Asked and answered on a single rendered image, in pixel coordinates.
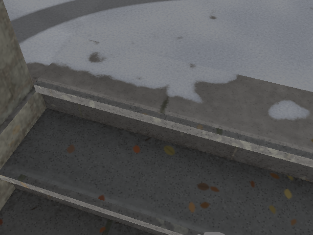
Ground stairs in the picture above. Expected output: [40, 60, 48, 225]
[0, 94, 313, 235]

